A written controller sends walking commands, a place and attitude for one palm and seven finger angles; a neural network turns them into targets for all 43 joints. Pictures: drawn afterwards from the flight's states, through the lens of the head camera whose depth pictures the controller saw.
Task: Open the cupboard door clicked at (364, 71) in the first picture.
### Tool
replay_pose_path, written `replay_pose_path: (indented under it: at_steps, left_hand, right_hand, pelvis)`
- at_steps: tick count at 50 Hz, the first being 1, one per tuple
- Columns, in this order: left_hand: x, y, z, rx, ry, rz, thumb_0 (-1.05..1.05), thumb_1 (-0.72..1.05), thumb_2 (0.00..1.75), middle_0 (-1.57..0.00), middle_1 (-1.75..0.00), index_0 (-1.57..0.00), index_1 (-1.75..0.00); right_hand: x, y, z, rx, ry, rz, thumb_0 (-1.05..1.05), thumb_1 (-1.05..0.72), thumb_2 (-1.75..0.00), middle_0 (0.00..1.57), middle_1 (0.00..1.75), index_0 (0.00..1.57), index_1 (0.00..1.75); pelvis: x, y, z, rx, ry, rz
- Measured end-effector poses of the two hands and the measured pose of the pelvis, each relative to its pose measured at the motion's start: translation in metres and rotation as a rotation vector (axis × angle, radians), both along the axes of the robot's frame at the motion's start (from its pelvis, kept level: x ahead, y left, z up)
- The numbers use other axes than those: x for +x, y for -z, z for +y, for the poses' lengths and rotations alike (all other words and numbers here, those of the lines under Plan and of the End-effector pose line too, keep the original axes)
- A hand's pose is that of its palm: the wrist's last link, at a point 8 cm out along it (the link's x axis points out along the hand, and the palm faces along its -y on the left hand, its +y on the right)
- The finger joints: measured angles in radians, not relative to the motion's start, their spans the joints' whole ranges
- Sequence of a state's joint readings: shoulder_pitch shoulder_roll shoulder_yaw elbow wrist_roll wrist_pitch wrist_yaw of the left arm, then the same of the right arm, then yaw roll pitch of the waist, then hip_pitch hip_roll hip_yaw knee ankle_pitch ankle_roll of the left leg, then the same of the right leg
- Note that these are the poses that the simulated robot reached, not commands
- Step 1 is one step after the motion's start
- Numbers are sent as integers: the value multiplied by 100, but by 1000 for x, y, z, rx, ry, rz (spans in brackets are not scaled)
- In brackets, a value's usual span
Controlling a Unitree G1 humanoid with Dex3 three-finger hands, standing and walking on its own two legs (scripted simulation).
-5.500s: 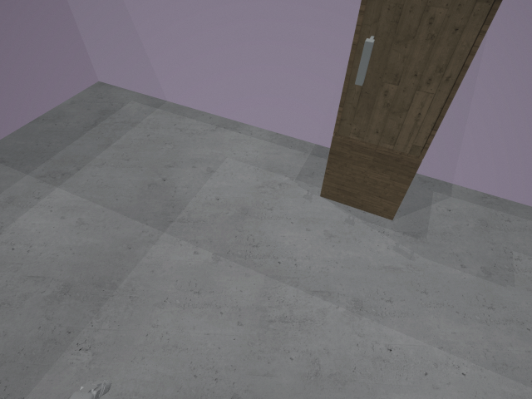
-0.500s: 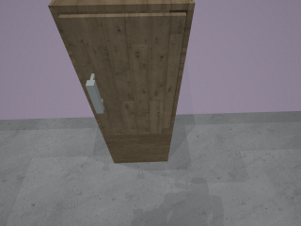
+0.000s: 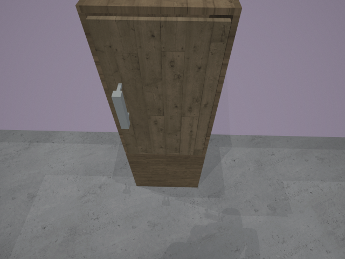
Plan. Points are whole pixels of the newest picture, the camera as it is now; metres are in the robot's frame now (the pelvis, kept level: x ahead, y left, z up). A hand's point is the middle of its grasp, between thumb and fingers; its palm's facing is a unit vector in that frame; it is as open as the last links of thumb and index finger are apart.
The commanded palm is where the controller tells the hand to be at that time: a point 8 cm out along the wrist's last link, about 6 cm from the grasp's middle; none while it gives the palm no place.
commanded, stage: look again from close up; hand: left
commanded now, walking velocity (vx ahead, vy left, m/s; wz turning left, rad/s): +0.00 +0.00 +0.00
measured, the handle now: (122, 106) +0.54 +0.20 -0.01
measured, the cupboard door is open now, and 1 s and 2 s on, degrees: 0 0 0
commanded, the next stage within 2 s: raise the hand with hooked fingers in 0.34 s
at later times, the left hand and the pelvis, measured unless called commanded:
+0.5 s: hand out of the picture +0.00 +0.21 -0.16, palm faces +0.11 -0.98 -0.19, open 7.4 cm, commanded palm +0.07 +0.25 -0.07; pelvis -0.03 +0.03 +0.00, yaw +0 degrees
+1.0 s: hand out of the picture +0.11 +0.22 -0.05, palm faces +0.22 -0.97 -0.09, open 9.4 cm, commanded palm +0.12 +0.27 -0.04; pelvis -0.04 -0.02 -0.10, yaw +4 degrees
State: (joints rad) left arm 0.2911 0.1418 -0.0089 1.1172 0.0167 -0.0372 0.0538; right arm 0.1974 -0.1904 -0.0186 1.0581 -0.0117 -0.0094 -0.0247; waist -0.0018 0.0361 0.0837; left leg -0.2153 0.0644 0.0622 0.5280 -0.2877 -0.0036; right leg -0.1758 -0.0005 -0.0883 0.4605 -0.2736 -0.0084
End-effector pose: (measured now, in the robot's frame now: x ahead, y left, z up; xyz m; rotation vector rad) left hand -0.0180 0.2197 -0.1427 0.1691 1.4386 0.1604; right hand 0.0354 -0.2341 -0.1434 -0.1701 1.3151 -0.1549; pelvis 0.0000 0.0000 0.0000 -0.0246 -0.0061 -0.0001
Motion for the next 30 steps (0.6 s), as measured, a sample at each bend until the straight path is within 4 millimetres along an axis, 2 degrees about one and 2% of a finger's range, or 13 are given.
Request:
replay_pose_path:
  at_steps: [3, 7, 15, 23, 25, 27, 30]
  left_hand:
    - [-15, 4, 5, -14, -15, 25, 0, 91, 90, -20, -30, -20, -30]
    - [-23, 7, 12, -30, -23, 7, 1, 91, 90, -20, -30, -20, -30]
    - [-23, 6, 23, -48, -4, -27, 1, 91, 90, -20, -30, -20, -30]
    - [-20, 4, 30, -35, 9, -39, 1, 91, 90, -20, -30, -20, -30]
    - [8, -14, 38, -6, -60, -202, 2, 92, 89, -20, -30, -20, -30]
    - [52, -49, 52, 77, -70, -485, 3, 93, 89, -21, -31, -20, -31]
    - [116, -106, 55, 109, -66, -853, 3, 90, 88, -20, -33, -20, -33]
  right_hand:
    - [1, -1, 9, -2, -11, -34, 0, -92, -90, 20, 29, 20, 30]
    - [-4, -2, 20, -5, -18, -47, 0, -93, -90, 20, 29, 20, 30]
    - [-33, -6, 35, 0, -16, -18, 0, -94, -90, 20, 29, 20, 30]
    - [-65, -3, 49, 32, 5, 56, 0, -92, -90, 20, 29, 20, 30]
    - [-62, -7, 47, 11, 6, -19, 1, -92, -90, 20, 29, 21, 30]
    - [-51, -12, 40, -13, 7, -146, 2, -93, -90, 20, 29, 21, 30]
    - [-23, -16, 28, -30, -7, -324, 2, -93, -90, 20, 29, 21, 30]
  pelvis:
    - [-3, 2, 8, 10, -1, -17]
    - [-7, 3, 17, 13, -2, -31]
    - [-19, 0, 30, 22, 0, -22]
    - [-23, -1, 34, 21, 1, -13]
    - [-26, 0, 34, 23, 0, -16]
    - [-27, 3, 32, 36, -7, -6]
    - [-31, 7, 31, 33, -36, 8]
